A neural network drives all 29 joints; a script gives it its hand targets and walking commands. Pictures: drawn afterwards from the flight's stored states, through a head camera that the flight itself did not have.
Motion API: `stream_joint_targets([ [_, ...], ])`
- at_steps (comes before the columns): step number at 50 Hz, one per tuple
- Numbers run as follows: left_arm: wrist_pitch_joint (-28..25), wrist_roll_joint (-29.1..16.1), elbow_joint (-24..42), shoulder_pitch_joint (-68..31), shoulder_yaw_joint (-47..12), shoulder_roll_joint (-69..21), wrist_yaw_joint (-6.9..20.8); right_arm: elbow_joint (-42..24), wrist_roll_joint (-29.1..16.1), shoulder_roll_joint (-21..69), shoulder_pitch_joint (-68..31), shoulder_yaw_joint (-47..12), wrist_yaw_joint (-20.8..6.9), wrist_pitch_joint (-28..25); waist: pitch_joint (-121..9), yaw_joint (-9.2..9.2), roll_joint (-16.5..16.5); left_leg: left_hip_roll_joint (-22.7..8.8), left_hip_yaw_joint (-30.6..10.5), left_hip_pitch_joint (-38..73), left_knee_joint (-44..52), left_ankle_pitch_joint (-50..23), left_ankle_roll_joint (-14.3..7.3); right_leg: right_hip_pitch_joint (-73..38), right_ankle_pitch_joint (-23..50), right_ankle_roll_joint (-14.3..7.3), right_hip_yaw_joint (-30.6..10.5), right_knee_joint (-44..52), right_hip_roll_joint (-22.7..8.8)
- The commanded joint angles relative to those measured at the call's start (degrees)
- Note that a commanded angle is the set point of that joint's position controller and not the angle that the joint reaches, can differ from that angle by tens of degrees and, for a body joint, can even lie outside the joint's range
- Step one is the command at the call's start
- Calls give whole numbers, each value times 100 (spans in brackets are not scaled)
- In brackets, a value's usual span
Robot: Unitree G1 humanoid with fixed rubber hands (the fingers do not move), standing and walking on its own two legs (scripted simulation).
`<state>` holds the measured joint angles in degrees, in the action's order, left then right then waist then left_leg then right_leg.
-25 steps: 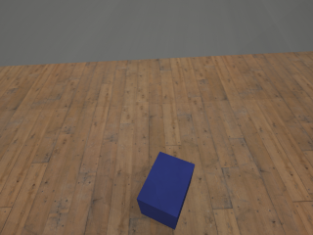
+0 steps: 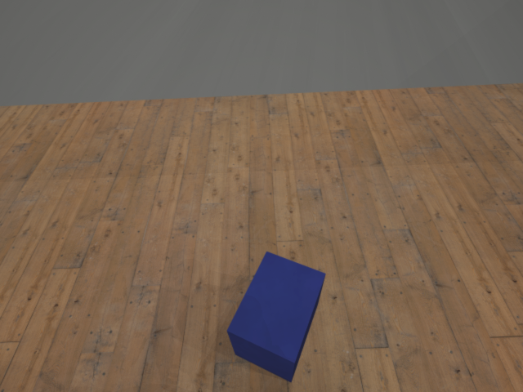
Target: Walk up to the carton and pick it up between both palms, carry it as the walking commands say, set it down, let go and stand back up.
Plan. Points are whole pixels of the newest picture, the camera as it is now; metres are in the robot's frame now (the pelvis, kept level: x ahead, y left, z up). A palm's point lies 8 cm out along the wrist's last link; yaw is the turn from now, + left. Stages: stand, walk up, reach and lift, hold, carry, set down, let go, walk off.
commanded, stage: walk up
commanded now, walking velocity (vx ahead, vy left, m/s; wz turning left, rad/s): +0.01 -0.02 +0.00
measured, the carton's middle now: (278, 315) +0.45 +0.00 -0.64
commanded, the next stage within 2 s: none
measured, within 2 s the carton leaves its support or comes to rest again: neither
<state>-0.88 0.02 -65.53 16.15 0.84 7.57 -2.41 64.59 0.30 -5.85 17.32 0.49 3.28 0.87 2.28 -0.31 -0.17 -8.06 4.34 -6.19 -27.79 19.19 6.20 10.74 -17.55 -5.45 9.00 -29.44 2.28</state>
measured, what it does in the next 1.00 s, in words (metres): steps to the left, turning right: left foot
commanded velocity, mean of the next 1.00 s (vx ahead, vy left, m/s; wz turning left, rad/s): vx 0.05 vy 0.10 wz -0.31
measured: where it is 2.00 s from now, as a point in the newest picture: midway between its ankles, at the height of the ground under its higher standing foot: outside the picture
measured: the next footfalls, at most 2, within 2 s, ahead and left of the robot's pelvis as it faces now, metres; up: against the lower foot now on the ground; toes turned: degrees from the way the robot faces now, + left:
left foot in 0.70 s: +0.15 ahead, +0.25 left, +0.00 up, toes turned -24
right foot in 1.28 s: +0.08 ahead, +0.01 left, +0.00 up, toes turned -13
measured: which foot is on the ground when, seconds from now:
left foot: down 0.00-0.22, up 0.24-0.68, down 0.70-1.00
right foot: down 0.00-0.70, up 0.72-1.00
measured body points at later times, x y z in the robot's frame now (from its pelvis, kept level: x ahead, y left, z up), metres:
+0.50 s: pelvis +0.00 +0.06 +0.02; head +0.06 +0.00 +0.46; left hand -0.05 +0.31 -0.10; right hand +0.07 -0.20 -0.16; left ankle +0.05 +0.22 -0.67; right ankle -0.01 -0.05 -0.73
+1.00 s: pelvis +0.08 +0.18 +0.00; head +0.12 +0.23 +0.45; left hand +0.24 +0.42 -0.17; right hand +0.01 -0.06 -0.12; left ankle +0.08 +0.29 -0.73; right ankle -0.01 +0.08 -0.66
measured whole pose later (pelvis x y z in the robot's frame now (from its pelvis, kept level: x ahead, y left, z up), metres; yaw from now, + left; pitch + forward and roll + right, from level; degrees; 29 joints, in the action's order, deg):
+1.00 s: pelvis +0.08 +0.18 +0.00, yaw -20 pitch +1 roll -1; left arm 5.1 0.5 -57.8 10.5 4.4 18.0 0.2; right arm 55.3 1.6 -8.8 18.2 1.5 2.9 -0.2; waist 1.2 0.9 6.7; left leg -3.8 7.9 -12.0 -32.3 20.8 -0.7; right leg 25.7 -26.4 2.9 0.7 -63.6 0.1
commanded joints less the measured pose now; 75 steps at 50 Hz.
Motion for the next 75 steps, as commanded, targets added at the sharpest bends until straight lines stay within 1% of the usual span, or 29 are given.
stream_joint_targets([
  [1,-80,-12,105,495,79,645,-43,-113,8,-290,451,37,-39,-36,474,1,181,63,156,-621,223,-665,-317,48,1145,103,-1435,1296,-1240],
  [8,-82,-15,116,425,76,646,-38,-122,-3,-500,412,45,-7,-104,313,7,-10,-91,66,-479,417,-1228,-402,-53,1899,204,-1119,932,-1075],
  [9,-60,156,232,477,170,925,-52,-431,31,-543,77,116,-16,-53,288,13,-64,123,269,-735,82,-425,-439,-56,1545,119,-1388,1087,-1297],
  [10,15,311,83,1762,357,1536,-87,-583,119,-1381,-560,436,-46,142,400,-583,-454,916,545,-2438,-1700,1413,-350,-1016,34,-336,-4254,1642,-2544],
  [11,33,338,8,1759,476,1814,-147,-690,226,-1393,-769,421,-56,225,687,-609,-282,513,-258,-3136,-2748,1084,-329,-841,-566,-588,-5135,2081,-3225],
  [16,-104,213,363,1039,384,1208,-168,-1000,182,-725,-485,273,-219,120,253,-229,597,168,-661,-3049,-3093,87,-345,-363,1414,-410,-3365,1873,-2536],
  [21,-64,343,423,1320,426,1178,-174,-1428,137,-946,-988,252,-292,169,-171,-425,1276,264,-618,-2968,-2641,-251,-238,-626,2192,-452,-2940,1508,-2240],
  [26,12,359,768,813,391,1389,-127,-1611,68,-926,-1048,288,-405,238,-288,-298,1673,403,-445,-2019,-1883,-622,-229,518,965,-235,-2641,1601,-1972],
  [30,69,357,925,529,417,1557,-54,-1575,-63,-1032,-571,326,-345,162,-461,-165,2067,715,-151,-826,-814,-532,-187,893,1224,122,-2409,1126,-1591],
  [31,87,354,1035,327,426,1585,-35,-1539,-115,-1134,-298,368,-316,133,-556,-5,2034,642,-257,-111,-318,-653,-245,1252,919,203,-2352,820,-1460],
  [33,103,329,1035,559,319,1210,9,-1338,-117,-1570,167,475,-203,-27,-952,146,672,158,-406,522,860,-189,-432,1279,-204,434,-1883,-352,-921],
  [34,103,325,1166,470,296,960,45,-1313,-6,-2098,372,568,-163,-65,-1018,254,-871,-1084,-2037,594,1505,-70,-700,2027,-1451,653,-1406,-1530,-310],
  [35,112,316,1281,610,307,963,30,-1453,67,-2257,135,570,-112,-95,-738,17,-1295,-1940,-2982,-78,1704,-896,-1084,2271,-1696,897,-1450,-2929,-342],
  [36,132,263,1265,683,389,1105,67,-1560,14,-2059,-204,459,-103,-133,-268,-143,-1043,-1979,-2743,-606,1780,-1347,-1237,2159,-1528,931,-1556,-3859,-429],
  [37,147,257,1008,792,336,846,65,-1484,92,-1921,-492,468,-47,-179,-463,-328,-826,-1827,-2214,-72,1166,-3181,-1545,2326,-1498,957,-1399,-4166,-578],
  [38,152,283,801,851,330,1029,90,-1457,132,-1775,-62,480,-102,-298,-783,-145,-421,-1781,-2356,676,1153,-2071,-1553,2763,-1188,883,-1380,-4430,-707],
  [41,380,148,647,786,417,1203,197,-1309,20,-1654,246,370,20,-279,-311,-262,-479,-1572,-1355,162,270,-5857,-1030,2346,-1111,850,-1463,-4116,-588],
  [46,600,12,1056,-240,327,1045,302,-1068,147,-1504,626,368,18,-120,-76,97,-1895,-1334,-1211,140,426,-5242,-1310,2113,-883,842,-1184,-3389,-445],
  [54,603,50,1288,-1226,261,1030,302,-792,149,-1545,1134,452,81,-54,220,482,-1681,-1543,-1371,568,576,-4744,-1670,2320,-1050,823,-989,-2204,-511],
  [60,420,13,1032,-886,196,866,324,-915,149,-1767,219,524,-12,-33,14,76,-1535,-1276,-730,-334,468,-3804,-1437,551,-176,704,-617,-151,-354],
  [61,326,18,863,-536,192,959,286,-871,105,-1661,110,460,-79,-47,-227,-132,-1146,-1055,-576,-670,233,-2908,-1198,-275,754,604,-620,700,-348],
  [62,221,84,782,-369,280,1295,219,-828,55,-1392,530,402,-95,-55,-540,-53,-170,-770,-438,-979,-229,-2027,-977,-963,1182,461,-707,969,-484],
  [63,83,180,732,-372,303,1502,154,-748,12,-844,966,263,-141,-98,-770,56,1476,-57,-92,-1627,-1196,-24,-630,-1587,3181,172,-1910,1174,-1801],
  [64,-9,149,752,-345,129,1235,101,-616,-39,-413,1152,142,-143,-54,-871,238,1637,358,-52,-1888,-1838,1798,-430,-1657,4434,-407,-2714,1239,-2521],
  [65,10,66,602,-238,65,1079,56,-587,-45,-795,697,243,-140,-21,-902,50,1021,329,-395,-1612,-2233,1887,-469,-1529,4886,-607,-1954,1027,-2215],
  [68,-92,95,762,-786,20,910,14,-325,-57,-862,814,265,-194,112,-257,263,1236,239,-496,-1191,-1632,1444,-602,-568,3458,-422,-1733,1260,-1722],
  [71,-72,56,919,-1108,41,815,2,-174,-10,-664,1119,214,-140,65,-313,420,1462,224,-255,-892,-1229,676,-550,-450,3500,-454,-1336,1154,-1658],
  [74,-24,-7,852,-1105,44,789,40,-150,40,-759,988,203,-105,-51,-109,552,1107,143,-322,-140,404,-1012,-484,73,2584,-124,-1353,953,-1281],
  [75,-11,-2,739,-870,33,654,42,-70,86,-777,994,205,-114,-93,-174,445,599,-65,-577,282,830,-1649,-607,240,2180,13,-1307,842,-1249],
])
